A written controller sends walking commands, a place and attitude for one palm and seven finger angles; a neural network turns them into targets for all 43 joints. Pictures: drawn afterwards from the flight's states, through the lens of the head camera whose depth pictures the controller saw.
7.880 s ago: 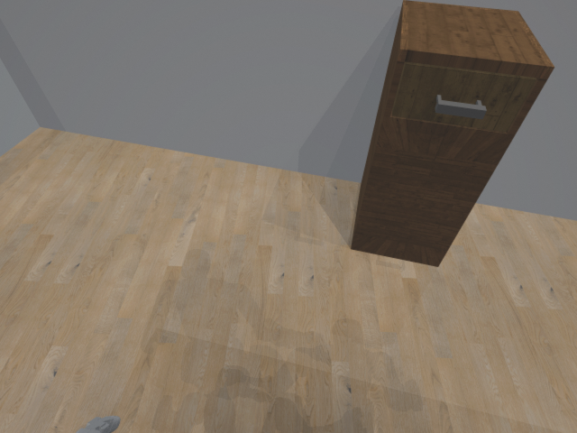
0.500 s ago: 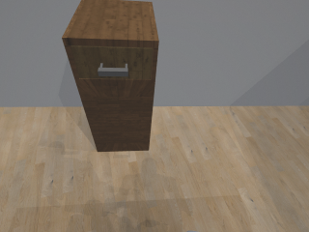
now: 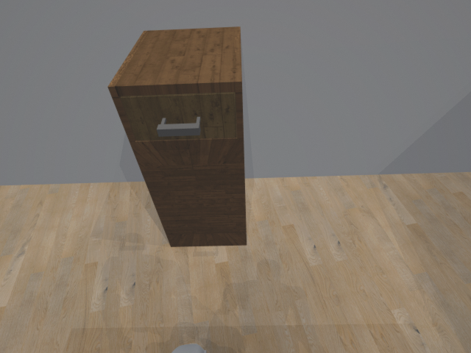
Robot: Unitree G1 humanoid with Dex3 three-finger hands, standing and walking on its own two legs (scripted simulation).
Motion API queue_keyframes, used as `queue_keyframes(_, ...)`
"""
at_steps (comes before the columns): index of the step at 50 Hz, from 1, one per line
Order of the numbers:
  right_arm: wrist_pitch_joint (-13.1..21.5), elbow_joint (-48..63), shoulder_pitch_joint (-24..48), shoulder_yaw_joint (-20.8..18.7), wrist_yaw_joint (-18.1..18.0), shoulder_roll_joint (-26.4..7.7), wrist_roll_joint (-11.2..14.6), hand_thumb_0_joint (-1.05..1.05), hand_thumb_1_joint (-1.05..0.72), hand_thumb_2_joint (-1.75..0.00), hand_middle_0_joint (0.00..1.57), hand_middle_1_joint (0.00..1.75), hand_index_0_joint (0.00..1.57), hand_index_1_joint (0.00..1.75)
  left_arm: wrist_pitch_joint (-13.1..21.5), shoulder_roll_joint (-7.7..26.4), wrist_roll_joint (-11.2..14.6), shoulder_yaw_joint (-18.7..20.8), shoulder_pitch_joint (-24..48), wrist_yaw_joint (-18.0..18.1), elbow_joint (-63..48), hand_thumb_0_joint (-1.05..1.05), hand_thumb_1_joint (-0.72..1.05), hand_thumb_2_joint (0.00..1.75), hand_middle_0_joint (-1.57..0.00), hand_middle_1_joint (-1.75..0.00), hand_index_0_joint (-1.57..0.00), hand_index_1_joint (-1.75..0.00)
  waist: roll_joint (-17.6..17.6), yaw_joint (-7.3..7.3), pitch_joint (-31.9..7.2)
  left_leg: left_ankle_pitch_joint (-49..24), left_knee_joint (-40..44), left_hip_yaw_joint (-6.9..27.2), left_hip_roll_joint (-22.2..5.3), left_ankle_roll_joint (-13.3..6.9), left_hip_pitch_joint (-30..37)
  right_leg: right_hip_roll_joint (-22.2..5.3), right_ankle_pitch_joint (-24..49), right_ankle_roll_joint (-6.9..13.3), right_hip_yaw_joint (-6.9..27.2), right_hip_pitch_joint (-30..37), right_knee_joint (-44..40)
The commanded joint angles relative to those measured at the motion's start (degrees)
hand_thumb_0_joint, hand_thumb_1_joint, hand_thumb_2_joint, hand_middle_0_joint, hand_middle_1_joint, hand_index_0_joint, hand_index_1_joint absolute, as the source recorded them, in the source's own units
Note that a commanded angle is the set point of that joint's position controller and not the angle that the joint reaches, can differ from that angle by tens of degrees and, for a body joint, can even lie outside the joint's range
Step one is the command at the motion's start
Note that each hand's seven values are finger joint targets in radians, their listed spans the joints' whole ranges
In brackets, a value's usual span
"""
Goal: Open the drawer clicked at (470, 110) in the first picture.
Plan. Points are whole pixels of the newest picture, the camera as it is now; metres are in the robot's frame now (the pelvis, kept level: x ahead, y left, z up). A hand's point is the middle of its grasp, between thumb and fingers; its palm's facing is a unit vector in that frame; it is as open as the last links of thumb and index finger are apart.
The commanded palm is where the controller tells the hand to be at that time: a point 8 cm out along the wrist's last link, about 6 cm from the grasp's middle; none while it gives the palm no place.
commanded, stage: take the last steps up to it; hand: left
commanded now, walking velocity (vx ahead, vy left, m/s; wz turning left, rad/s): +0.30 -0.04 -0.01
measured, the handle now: (180, 125) +0.74 +0.21 -0.02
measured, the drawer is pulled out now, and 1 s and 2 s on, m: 0.00 0.00 0.00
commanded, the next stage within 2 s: come to a stop and stand still in 0.50 s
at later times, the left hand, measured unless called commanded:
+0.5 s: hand (134, 352) +0.18 +0.23 -0.18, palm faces +0.03 -0.98 -0.18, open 7.4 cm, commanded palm none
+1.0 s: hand (175, 282) +0.32 +0.17 -0.17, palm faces +0.00 -0.97 -0.26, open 7.3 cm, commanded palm none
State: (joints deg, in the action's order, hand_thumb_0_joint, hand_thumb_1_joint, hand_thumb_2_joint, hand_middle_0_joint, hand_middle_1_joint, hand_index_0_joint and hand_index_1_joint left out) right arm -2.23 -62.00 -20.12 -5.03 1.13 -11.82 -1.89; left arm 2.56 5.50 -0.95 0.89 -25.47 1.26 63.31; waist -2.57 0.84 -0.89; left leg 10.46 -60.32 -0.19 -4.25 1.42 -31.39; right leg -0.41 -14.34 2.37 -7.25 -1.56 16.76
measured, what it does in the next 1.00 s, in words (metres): walks ahead: left foot, then right foot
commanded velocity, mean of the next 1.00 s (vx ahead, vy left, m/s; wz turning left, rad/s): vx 0.05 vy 0.03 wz -0.03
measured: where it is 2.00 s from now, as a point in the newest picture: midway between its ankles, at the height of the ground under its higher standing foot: outside the picture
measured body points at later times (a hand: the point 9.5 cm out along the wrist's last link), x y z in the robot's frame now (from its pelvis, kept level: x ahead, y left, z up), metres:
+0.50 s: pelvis +0.15 +0.05 -0.01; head +0.15 +0.06 +0.44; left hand +0.18 +0.28 -0.17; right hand +0.20 -0.19 -0.15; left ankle +0.13 +0.15 -0.75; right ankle +0.18 -0.09 -0.68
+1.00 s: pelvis +0.20 -0.01 -0.01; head +0.24 -0.04 +0.43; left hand +0.32 +0.22 -0.15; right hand +0.22 -0.25 -0.19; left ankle +0.17 +0.14 -0.67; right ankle +0.31 -0.11 -0.75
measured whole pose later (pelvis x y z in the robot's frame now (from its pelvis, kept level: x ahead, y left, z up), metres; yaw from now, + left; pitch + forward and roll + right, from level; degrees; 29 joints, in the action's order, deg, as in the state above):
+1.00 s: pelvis +0.20 -0.01 -0.01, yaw -2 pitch -1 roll +2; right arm -4.3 -59.6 -12.4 -4.5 -0.2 -12.1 -1.0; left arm -0.8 7.7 -1.3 2.2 -5.4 2.2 56.0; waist -1.9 0.5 6.0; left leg 23.5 -63.2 0.0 -0.3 3.1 -24.9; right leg -5.0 -5.0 2.8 -8.0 -21.3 27.3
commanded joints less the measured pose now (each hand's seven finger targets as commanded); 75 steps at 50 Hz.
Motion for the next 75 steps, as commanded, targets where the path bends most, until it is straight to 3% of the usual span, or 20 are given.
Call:
queue_keyframes(1, 2.17, 5.74, 8.79, 0.26, 0.14, -1.29, 0.14, 0.00, -0.90, -0.90, 0.20, 0.30, 0.20, 0.30, 1.97, 7.63, -0.48, 1.68, -5.02, 0.35, -0.31, 0.00, 0.90, 0.90, -0.20, -0.30, -0.20, -0.30, 9.70, -2.71, 9.67, 1.25, 4.37, -1.16, -2.26, -0.06, -9.83, -15.41, -4.35, 5.98, 13.76, -0.70, -10.38)
queue_keyframes(7, 4.07, 6.87, 14.49, 1.78, 0.21, 1.52, 0.56, 0.00, -0.90, -0.90, 0.20, 0.30, 0.20, 0.30, 1.52, 8.02, -0.98, 1.86, -7.81, 0.28, 2.69, 0.00, 0.90, 0.90, -0.20, -0.30, -0.20, -0.30, 11.41, -4.32, 9.06, 7.69, 21.22, -6.82, 0.07, -1.80, 0.54, -15.02, 14.20, 6.54, 10.36, -0.46, -3.52)
queue_keyframes(10, 5.14, 3.44, 4.95, 1.66, -0.79, 0.64, 0.40, 0.00, -0.90, -0.90, 0.20, 0.30, 0.20, 0.30, 1.17, 8.33, -0.27, 1.96, -5.51, 0.14, 3.13, 0.00, 0.90, 0.90, -0.20, -0.30, -0.20, -0.30, 9.08, 0.65, 4.55, 1.59, 31.54, -10.43, 3.75, -2.83, 18.73, -11.23, 22.95, 4.04, 6.00, -5.59, 8.19)
queue_keyframes(11, 5.63, 1.03, -2.74, 0.89, -1.42, -2.52, 0.28, 0.00, -0.90, -0.90, 0.20, 0.30, 0.20, 0.30, 1.15, 6.65, -0.06, 1.70, -5.40, 0.00, 2.96, 0.00, 0.90, 0.90, -0.20, -0.30, -0.20, -0.30, 3.24, 3.80, -0.01, -0.35, 33.97, -6.05, 0.41, -3.97, 32.32, -9.00, 20.61, 2.40, 4.37, -12.64, 19.61)
queue_keyframes(12, 6.07, -0.65, -10.11, -0.56, -2.12, -8.89, -0.30, 0.00, -0.90, -0.90, 0.20, 0.30, 0.20, 0.30, 1.11, 3.64, 0.45, 1.27, -6.96, -0.35, 1.88, 0.00, 0.90, 0.90, -0.20, -0.30, -0.20, -0.30, -10.45, 5.72, -7.06, -2.98, 36.24, 13.12, -15.23, -8.69, 45.53, -3.25, 0.16, -0.75, -0.41, -25.80, 34.94)
queue_keyframes(13, 5.51, -1.50, -14.36, -0.83, -2.57, -11.71, 0.40, 0.00, -0.90, -0.90, 0.20, 0.30, 0.20, 0.30, 1.09, 4.24, 0.29, 0.88, -3.78, -0.40, -0.17, 0.00, 0.90, 0.90, -0.20, -0.30, -0.20, -0.30, -12.50, 6.70, -8.38, -7.96, 42.78, 23.72, -23.12, -12.49, 47.11, -0.76, -18.25, -1.23, 2.42, -32.69, 46.60)
queue_keyframes(14, 4.91, -0.94, -10.49, -0.70, -2.62, -10.90, 0.58, 0.00, -0.90, -0.90, 0.20, 0.30, 0.20, 0.30, 0.64, 5.65, -0.12, 1.67, -1.10, -0.27, -0.80, 0.00, 0.90, 0.90, -0.20, -0.30, -0.20, -0.30, -6.52, 5.49, -4.36, -1.55, 44.63, 20.55, -23.35, -13.58, 39.79, -3.48, -17.91, -0.18, 5.32, -32.63, 51.09)
queue_keyframes(20, 6.52, 2.40, 0.59, 1.63, -2.99, -0.96, 0.51, 0.00, -0.90, -0.90, 0.20, 0.30, 0.20, 0.30, -1.70, 2.46, -0.77, 2.48, 0.24, -1.59, -0.34, 0.00, 0.90, 0.90, -0.20, -0.30, -0.20, -0.30, -3.73, -1.01, 6.00, -12.51, 48.64, 0.45, -13.74, -9.11, 20.20, -7.32, -1.42, -2.95, 5.25, -28.88, 48.18)
queue_keyframes(30, 5.12, 2.53, 0.39, 0.56, -2.58, -5.35, -0.19, 0.00, -0.90, -0.90, 0.20, 0.30, 0.20, 0.30, -2.23, 6.07, -0.36, 2.72, 13.85, -2.34, -7.18, 0.00, 0.90, 0.90, -0.20, -0.30, -0.20, -0.30, -6.43, 0.27, 9.30, -14.38, 44.95, -3.45, -13.62, -9.14, 22.24, -5.74, 1.46, -3.02, 1.69, -24.70, 22.77)
queue_keyframes(33, 4.40, 1.75, 1.09, 1.40, -2.74, -4.53, 0.28, 0.00, -0.90, -0.90, 0.20, 0.30, 0.20, 0.30, -1.29, 7.32, -0.33, 2.63, 6.80, -1.53, -5.02, 0.00, 0.90, 0.90, -0.20, -0.30, -0.20, -0.30, -0.52, -3.95, 4.78, -17.37, 33.81, -6.17, -9.16, -5.47, 19.65, -3.49, 12.03, -2.89, 0.81, -9.32, 11.71)
queue_keyframes(35, 4.11, 1.34, -4.81, 2.34, -2.36, 0.19, 1.57, 0.00, -0.90, -0.90, 0.20, 0.30, 0.20, 0.30, 0.36, 16.02, -0.53, 3.74, 1.33, -0.23, -3.38, 0.00, 0.90, 0.90, -0.20, -0.30, -0.20, -0.30, 17.40, -3.39, -7.76, 18.34, 14.60, -8.46, 1.18, -0.16, 12.74, -20.80, 50.85, 2.89, 19.65, 6.80, 8.40)
queue_keyframes(37, 2.07, 1.07, -5.55, 1.71, -3.17, -0.23, 2.19, 0.00, -0.90, -0.90, 0.20, 0.30, 0.20, 0.30, -0.45, 16.06, 0.16, 3.17, 6.08, 0.41, -5.27, 0.00, 0.90, 0.90, -0.20, -0.30, -0.20, -0.30, 10.88, -1.78, -6.72, 26.12, 5.64, -1.72, 1.23, -0.40, 15.48, -23.41, 60.66, 8.53, 16.45, -0.71, 7.53)
queue_keyframes(53, -1.68, 4.23, -1.45, 0.51, -0.70, -1.97, 0.65, 0.00, -0.90, -0.90, 0.20, 0.30, 0.20, 0.30, -3.96, 16.69, -1.67, 5.02, 18.43, 1.21, -10.46, 0.00, 0.90, 0.90, -0.20, -0.30, -0.20, -0.30, 15.32, -0.85, -2.27, 15.62, 9.78, -2.42, 3.25, 0.43, 14.56, -18.35, -12.19, 3.76, 14.39, -17.67, -8.10)
queue_keyframes(57, -0.01, 0.93, -12.34, 1.57, -0.99, -0.62, 1.05, 0.00, -0.90, -0.90, 0.20, 0.30, 0.20, 0.30, -4.75, 16.16, -1.34, 4.52, 19.37, 0.94, -9.27, 0.00, 0.90, 0.90, -0.20, -0.30, -0.20, -0.30, 13.41, 3.31, -3.36, 11.78, 34.36, -6.30, 5.40, -1.57, 29.44, -13.02, -18.65, -1.28, 10.49, -22.40, -6.15)
queue_keyframes(58, 0.57, 0.62, -12.94, 1.73, -1.34, -2.03, 0.67, 0.00, -0.90, -0.90, 0.20, 0.30, 0.20, 0.30, -5.03, 13.67, -0.60, 3.68, 18.25, 0.66, -8.75, 0.00, 0.90, 0.90, -0.20, -0.30, -0.20, -0.30, 4.30, 3.31, -0.98, 13.29, 42.93, -1.24, 3.04, -2.02, 29.36, -9.12, -19.70, -3.11, 7.58, -25.42, 2.48)
queue_keyframes(59, 1.30, 2.15, -9.10, 1.13, -1.80, -5.71, -0.12, 0.00, -0.90, -0.90, 0.20, 0.30, 0.20, 0.30, -5.21, 8.93, 0.48, 2.68, 16.13, 0.36, -8.89, 0.00, 0.90, 0.90, -0.20, -0.30, -0.20, -0.30, -14.60, 2.09, 3.79, 29.50, 54.27, 16.92, -8.70, -4.43, 21.09, -2.41, -16.24, -5.03, 3.26, -30.81, 17.77)
queue_keyframes(60, 1.19, 5.78, -0.54, 1.11, -2.57, -8.36, -0.06, 0.00, -0.90, -0.90, 0.20, 0.30, 0.20, 0.30, -5.59, 7.92, 0.56, 2.51, 16.15, 0.29, -9.08, 0.00, 0.90, 0.90, -0.20, -0.30, -0.20, -0.30, -17.94, 0.32, 11.82, 36.94, 61.22, 24.21, -16.58, -5.95, 5.64, -1.22, -10.12, -4.21, 6.23, -30.01, 26.45)
queue_keyframes(63, 2.56, 6.94, 7.81, 2.53, -3.31, -6.11, -0.04, 0.00, -0.90, -0.90, 0.20, 0.30, 0.20, 0.30, -5.52, 10.09, -0.76, 3.95, 10.63, -1.28, -5.52, 0.00, 0.90, 0.90, -0.20, -0.30, -0.20, -0.30, -7.72, -4.18, 9.79, 24.65, 57.98, 13.74, -10.46, -2.98, 5.45, 0.28, -1.06, -3.84, 10.44, -26.10, 39.29)
queue_keyframes(66, 3.71, 4.67, 1.38, 2.61, -3.84, -5.04, 0.83, 0.00, -0.90, -0.90, 0.20, 0.30, 0.20, 0.30, -4.11, 9.68, -0.72, 3.61, 8.24, -1.65, -3.30, 0.00, 0.90, 0.90, -0.20, -0.30, -0.20, -0.30, -1.16, -2.00, 6.65, 10.98, 53.21, 7.85, -7.91, -2.56, 21.79, 0.67, 2.72, -4.62, 9.49, -34.14, 42.92)
queue_keyframes(75, 4.09, -1.35, -10.59, 2.33, -5.49, -3.78, 0.18, 0.00, -0.90, -0.90, 0.20, 0.30, 0.20, 0.30, -4.37, 8.18, -0.43, 2.64, 11.68, -1.77, -4.35, 0.00, 0.90, 0.90, -0.20, -0.30, -0.20, -0.30, -5.93, 2.63, 3.67, -18.20, 46.32, 10.05, -14.18, -10.01, 35.06, -2.38, -5.88, -5.07, 8.14, -34.29, 36.89)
